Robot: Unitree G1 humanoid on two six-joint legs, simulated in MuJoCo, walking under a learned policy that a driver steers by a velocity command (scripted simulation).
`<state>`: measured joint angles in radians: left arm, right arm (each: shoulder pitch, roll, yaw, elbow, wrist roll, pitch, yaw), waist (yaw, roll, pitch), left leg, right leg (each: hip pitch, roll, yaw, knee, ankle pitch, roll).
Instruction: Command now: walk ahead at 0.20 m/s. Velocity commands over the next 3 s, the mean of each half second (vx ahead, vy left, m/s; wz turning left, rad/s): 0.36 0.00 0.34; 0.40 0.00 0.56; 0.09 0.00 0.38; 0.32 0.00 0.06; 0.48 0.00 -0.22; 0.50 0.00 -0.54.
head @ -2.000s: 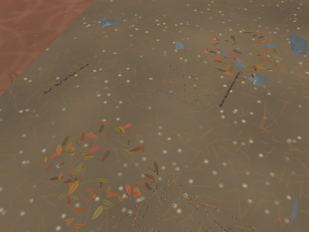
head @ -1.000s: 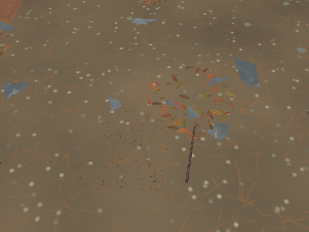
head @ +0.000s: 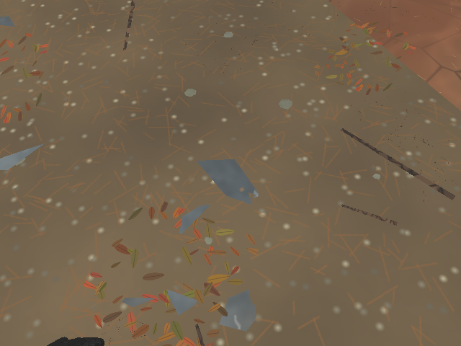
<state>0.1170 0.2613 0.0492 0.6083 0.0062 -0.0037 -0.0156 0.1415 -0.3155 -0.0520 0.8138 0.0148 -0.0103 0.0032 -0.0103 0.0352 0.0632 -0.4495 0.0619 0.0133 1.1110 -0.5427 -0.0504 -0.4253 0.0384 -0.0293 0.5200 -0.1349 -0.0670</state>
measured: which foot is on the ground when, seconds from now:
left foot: up 0.00-0.30, down 0.32-0.78, up 0.80-1.00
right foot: down 0.00-0.32, up 0.34-0.74, down 0.76-1.00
